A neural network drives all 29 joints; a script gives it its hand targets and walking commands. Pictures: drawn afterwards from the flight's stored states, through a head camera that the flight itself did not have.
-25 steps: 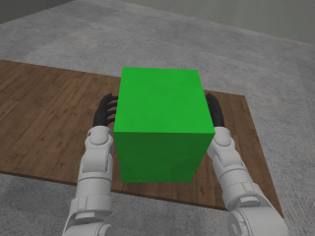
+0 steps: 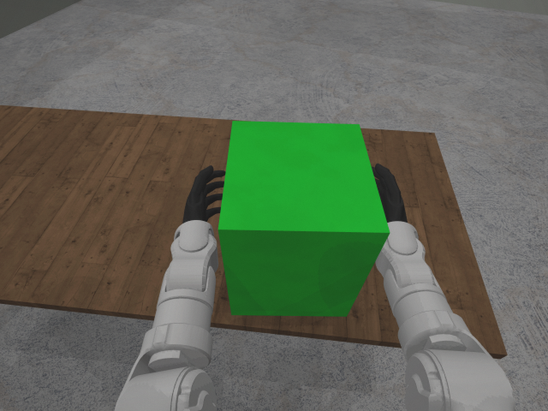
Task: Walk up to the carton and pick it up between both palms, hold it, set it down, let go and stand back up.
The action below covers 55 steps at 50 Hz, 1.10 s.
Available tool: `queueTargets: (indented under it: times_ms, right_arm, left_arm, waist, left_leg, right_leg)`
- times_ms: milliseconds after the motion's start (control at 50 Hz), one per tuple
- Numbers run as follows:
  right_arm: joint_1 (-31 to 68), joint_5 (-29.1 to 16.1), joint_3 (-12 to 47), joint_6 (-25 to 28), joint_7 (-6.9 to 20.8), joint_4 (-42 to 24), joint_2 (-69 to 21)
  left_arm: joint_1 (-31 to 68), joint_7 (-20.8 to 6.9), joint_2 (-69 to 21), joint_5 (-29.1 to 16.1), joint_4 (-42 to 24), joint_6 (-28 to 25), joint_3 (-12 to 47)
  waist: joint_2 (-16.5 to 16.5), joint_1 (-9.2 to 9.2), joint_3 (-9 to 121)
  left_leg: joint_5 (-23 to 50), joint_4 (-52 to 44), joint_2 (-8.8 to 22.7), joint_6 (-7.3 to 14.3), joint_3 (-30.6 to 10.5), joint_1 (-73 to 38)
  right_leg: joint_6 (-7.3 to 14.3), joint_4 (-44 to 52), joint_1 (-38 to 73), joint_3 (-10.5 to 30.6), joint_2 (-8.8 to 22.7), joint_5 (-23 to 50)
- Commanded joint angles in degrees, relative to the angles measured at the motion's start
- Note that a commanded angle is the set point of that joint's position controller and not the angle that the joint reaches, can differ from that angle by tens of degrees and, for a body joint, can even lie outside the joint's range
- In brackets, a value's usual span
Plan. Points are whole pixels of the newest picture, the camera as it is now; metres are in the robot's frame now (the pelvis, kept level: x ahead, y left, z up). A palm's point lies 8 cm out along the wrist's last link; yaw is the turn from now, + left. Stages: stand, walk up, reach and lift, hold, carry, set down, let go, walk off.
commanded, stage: set down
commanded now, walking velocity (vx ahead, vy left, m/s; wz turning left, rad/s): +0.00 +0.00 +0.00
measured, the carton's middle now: (292, 223) +0.41 +0.01 +0.03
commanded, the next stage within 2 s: none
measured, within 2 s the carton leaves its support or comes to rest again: rests again in 1.28 s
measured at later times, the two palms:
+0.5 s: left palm (197, 217) +0.40 +0.16 +0.05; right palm (379, 201) +0.44 -0.12 +0.07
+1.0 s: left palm (193, 244) +0.37 +0.17 +0.02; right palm (367, 217) +0.43 -0.11 +0.04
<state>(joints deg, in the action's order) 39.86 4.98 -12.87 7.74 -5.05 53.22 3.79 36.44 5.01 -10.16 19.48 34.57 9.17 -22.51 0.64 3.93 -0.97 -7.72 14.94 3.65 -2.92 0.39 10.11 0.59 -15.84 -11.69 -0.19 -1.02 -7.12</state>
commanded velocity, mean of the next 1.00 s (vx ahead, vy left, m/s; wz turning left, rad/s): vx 0.00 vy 0.00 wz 0.00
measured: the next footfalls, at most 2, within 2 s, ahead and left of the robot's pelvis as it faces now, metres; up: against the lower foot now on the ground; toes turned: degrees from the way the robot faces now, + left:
none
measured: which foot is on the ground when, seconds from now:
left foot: down 0.00-1.00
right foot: down 0.00-1.00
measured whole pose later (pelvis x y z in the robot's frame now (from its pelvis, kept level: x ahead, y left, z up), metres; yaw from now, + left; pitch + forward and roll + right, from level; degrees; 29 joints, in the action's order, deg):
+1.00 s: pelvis +0.00 -0.01 -0.01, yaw +1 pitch +15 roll +0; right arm 44.7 17.5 -21.9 14.7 -3.2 59.9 1.0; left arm 36.9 6.8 -7.5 15.2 49.3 -8.6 -26.5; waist 0.6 5.7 6.1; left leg -6.3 16.4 4.3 -3.4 -0.8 25.4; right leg 1.5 -16.6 -26.2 -1.5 -1.6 -5.7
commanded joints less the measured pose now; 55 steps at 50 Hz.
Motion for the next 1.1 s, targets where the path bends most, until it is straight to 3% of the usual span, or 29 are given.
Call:
queueTargets:
  times_ms: [0,60,120,140,160,200,240,260,280,320,400,420,480,540,560,580,600,660,680,700,740,760,820,840,880,980,1000,1040,1080]
  right_arm:
    - [40.44,4.37,16.18,5.94,9.52,-7.66,-33.40]
    - [40.36,6.98,13.61,6.22,8.83,-7.51,-33.77]
    - [36.45,10.40,6.32,6.25,8.87,-1.21,-34.54]
    - [37.29,9.67,6.28,6.64,9.30,-0.69,-34.53]
    - [37.23,10.79,3.55,7.18,9.05,-1.05,-33.31]
    - [33.94,11.64,2.32,7.24,9.33,2.12,-33.98]
    - [32.55,12.65,0.51,8.02,9.12,3.62,-32.84]
    - [33.22,11.20,2.40,8.48,8.98,1.71,-34.59]
    - [34.79,11.45,2.17,8.22,9.43,2.89,-34.35]
    - [35.19,12.05,1.64,8.27,9.29,4.64,-31.63]
    - [33.00,10.00,3.30,6.88,10.13,8.57,-31.34]
    - [32.66,9.79,3.93,6.82,10.38,7.90,-29.72]
    - [34.00,8.89,4.57,8.21,11.24,5.07,-28.18]
    - [34.71,7.38,8.34,10.86,12.15,1.48,-30.86]
    - [33.36,7.06,10.87,11.14,12.16,1.40,-31.63]
    - [34.91,7.09,9.57,11.61,12.02,0.41,-31.14]
    - [37.21,8.79,10.16,12.51,11.48,-2.74,-32.35]
    - [39.27,7.99,13.05,13.04,10.82,-6.92,-33.19]
    - [39.49,7.83,13.81,13.55,10.44,-8.07,-32.86]
    - [37.42,8.53,14.44,13.21,10.18,-6.52,-33.24]
    - [35.61,10.35,12.45,11.56,10.04,-4.47,-33.14]
    - [36.15,9.33,13.11,10.88,10.07,-3.64,-34.43]
    - [35.53,13.26,8.49,9.30,9.85,0.32,-34.71]
    - [33.01,14.35,9.64,9.23,9.64,0.67,-36.42]
    - [33.77,16.90,5.05,9.95,9.82,2.59,-35.84]
    - [33.20,18.47,1.68,10.33,9.67,6.09,-37.66]
    - [32.43,18.79,0.56,9.92,10.18,7.98,-37.08]
    - [33.12,19.67,-1.45,9.89,10.44,9.23,-36.22]
    - [34.35,19.65,-2.71,9.90,11.15,9.21,-36.10]
  left_arm:
    - [36.28,-5.92,-21.25,-2.09,-6.56,-8.40,15.76]
    - [39.64,-5.68,-21.90,-4.75,-5.19,-10.60,18.56]
    - [44.32,-5.04,-23.95,-5.11,-6.37,-12.05,21.78]
    - [44.49,-4.72,-24.72,-4.39,-4.96,-12.08,20.65]
    - [46.33,-4.01,-26.88,-5.83,-6.16,-12.86,24.12]
    - [44.55,-3.05,-27.72,-5.40,-6.74,-14.08,24.62]
    - [45.81,-2.76,-28.59,-6.67,-9.10,-15.11,26.98]
    - [46.01,-2.58,-29.12,-6.16,-9.29,-15.27,27.27]
    - [44.14,-2.67,-26.44,-3.41,-5.44,-15.24,22.72]
    - [40.48,-3.31,-26.01,-2.09,0.06,-14.41,20.82]
    - [31.90,-4.58,-24.44,1.98,3.79,-11.77,13.99]
    - [31.65,-4.46,-23.72,2.37,1.35,-11.36,14.29]
    - [28.96,-3.59,-26.07,1.80,-0.07,-10.23,13.97]
    - [27.48,-2.02,-26.30,1.71,-3.61,-12.43,14.76]
    - [25.92,-1.39,-26.20,1.40,-3.37,-13.09,15.30]
    - [27.61,-1.17,-26.30,1.44,-4.04,-13.69,15.43]
    - [29.55,-1.24,-27.05,1.11,-2.36,-14.54,15.68]
    - [31.54,-0.83,-24.55,-2.30,-2.44,-17.08,17.75]
    - [32.91,-0.57,-24.94,-4.16,-3.70,-18.27,19.99]
    - [30.07,-0.80,-25.07,-2.82,-1.90,-18.67,19.54]
    - [32.14,-1.74,-23.78,-3.12,0.83,-19.49,17.67]
    - [34.85,-2.02,-22.70,-3.43,0.48,-20.02,16.90]
    - [38.27,-3.71,-22.10,-3.11,5.74,-20.33,15.06]
    - [36.31,-4.08,-22.18,-2.68,4.94,-21.35,14.48]
    - [40.17,-4.44,-22.56,-3.43,7.55,-22.71,14.60]
    - [43.09,-4.56,-20.53,-1.83,8.19,-25.18,12.42]
    - [46.04,-4.08,-21.41,-2.83,5.19,-25.41,14.12]
    - [40.84,-4.61,-20.42,1.32,11.32,-23.95,8.48]
    - [41.29,-4.50,-20.30,2.93,11.30,-23.01,6.79]
  waist:
    - [-7.05,6.02,36.80]
    - [-7.90,2.45,40.70]
    - [-2.98,-2.70,46.51]
    - [-1.30,-1.53,44.69]
    - [1.27,-4.47,46.98]
    - [2.73,-5.13,49.09]
    - [3.73,-8.07,52.86]
    - [3.23,-7.62,50.50]
    - [2.64,-4.63,48.95]
    - [3.22,-4.85,40.05]
    - [-0.05,-1.01,25.12]
    - [1.26,-0.75,24.14]
    - [-0.36,1.86,28.62]
    - [2.21,6.27,40.19]
    - [-0.17,6.98,40.73]
    - [1.30,6.40,42.15]
    - [-2.64,5.11,44.22]
    - [-4.31,5.66,47.81]
    - [-5.34,4.26,51.44]
    - [-5.11,5.32,49.67]
    - [-8.88,3.13,47.96]
    - [-7.93,3.95,49.15]
    - [-9.25,1.73,46.08]
    - [-9.92,2.43,47.31]
    - [-9.94,-0.84,47.61]
    - [-6.20,-0.34,46.50]
    - [-3.53,-2.30,46.53]
    - [-4.43,-0.39,38.86]
    - [-1.67,1.27,34.56]
  left_leg:
    - [14.61,0.19,-4.06,2.79,7.35,0.72]
    - [14.13,0.83,-3.70,2.21,7.23,-0.07]
    - [15.12,2.69,-3.58,0.40,7.17,-3.94]
    - [14.22,2.49,-3.95,0.46,7.32,-3.23]
    - [15.99,3.87,-3.59,-0.87,6.21,-6.04]
    - [20.51,5.68,-3.33,-1.97,5.92,-8.47]
    - [25.25,6.98,-3.17,-3.27,4.54,-11.40]
    - [27.49,8.24,-3.32,-3.13,4.47,-11.74]
    - [25.46,7.25,-3.42,-2.10,4.80,-8.99]
    - [26.69,6.12,-3.87,-2.13,4.83,-7.07]
    - [23.80,3.81,-3.72,-1.08,5.50,-3.61]
    - [25.58,3.30,-3.53,-1.21,5.35,-3.18]
    - [32.17,5.67,-2.51,-1.32,5.23,-7.91]
    - [42.26,8.94,-1.70,-2.17,5.62,-9.51]
    - [41.92,8.76,-1.78,-1.53,5.61,-6.42]
    - [40.47,7.89,-2.03,-1.33,5.46,-5.39]
    - [36.21,7.33,-2.17,-0.82,5.64,-1.98]
    - [28.98,6.35,-2.97,0.63,6.38,3.08]
    - [29.94,7.45,-2.57,0.44,6.29,2.22]
    - [28.75,6.84,-3.08,0.57,7.06,3.44]
    - [21.35,5.55,-2.89,1.44,7.19,4.21]
    - [18.49,4.84,-3.21,1.93,7.54,5.82]
    - [8.88,1.78,-3.52,2.77,8.18,9.92]
    - [9.08,1.40,-3.78,3.02,8.32,11.55]
    - [5.96,1.04,-3.68,2.94,7.83,12.80]
    - [6.51,0.97,-4.14,2.51,9.06,12.80]
    - [8.21,1.24,-3.72,1.47,8.28,10.70]
    - [8.05,0.85,-3.95,1.96,8.26,11.99]
    - [6.25,-0.14,-3.82,1.84,8.39,11.33]
  right_leg:
    - [-3.02,-3.82,24.49,-4.52,0.54,24.07]
    - [-2.63,-3.21,21.63,-4.89,-0.16,23.26]
    - [-1.83,-1.87,17.33,-5.98,-0.51,17.91]
    - [-1.67,-1.43,16.61,-5.84,-0.29,14.34]
    - [-0.77,-1.30,13.93,-6.55,-0.57,15.40]
    - [-0.40,-1.17,11.29,-6.78,-1.08,16.47]
    - [-0.16,-1.52,10.24,-7.93,-1.62,20.00]
    - [-0.35,-2.37,10.29,-7.38,-1.64,21.90]
    - [-0.39,-1.87,11.86,-6.11,-0.90,20.98]
    - [-0.65,-2.49,14.42,-6.06,-0.39,24.50]
    - [-1.50,-2.82,17.93,-5.04,-0.35,24.30]
    - [-1.10,-3.15,19.22,-5.17,-0.32,25.35]
    - [-0.07,-1.98,12.87,-5.55,-2.13,24.11]
    - [0.70,-3.85,10.61,-5.49,-2.82,28.48]
    - [0.76,-4.31,11.56,-4.87,-2.53,32.47]
    - [1.18,-3.85,12.53,-5.03,-2.36,31.22]
    - [0.51,-4.70,14.61,-4.65,-2.15,33.62]
    - [-0.65,-6.04,17.72,-3.84,-1.23,32.76]
    - [-0.52,-6.74,17.14,-4.02,-1.59,34.66]
    - [-0.78,-6.85,18.06,-3.72,-1.13,36.13]
    - [-1.63,-5.89,19.28,-3.72,-0.97,31.76]
    - [-1.85,-6.08,20.34,-2.74,-0.02,31.19]
    - [-2.95,-5.14,20.98,-2.92,0.80,23.52]
    - [-3.19,-6.41,23.69,-3.14,1.15,26.99]
    - [-3.25,-5.29,21.52,-3.27,1.27,22.30]
    - [-3.45,-6.50,22.23,-2.86,1.92,20.88]
    - [-2.87,-6.29,20.28,-3.69,1.12,20.24]
    - [-2.78,-5.14,21.20,-3.22,1.81,19.92]
    - [-1.96,-4.29,19.16,-3.54,1.44,13.77]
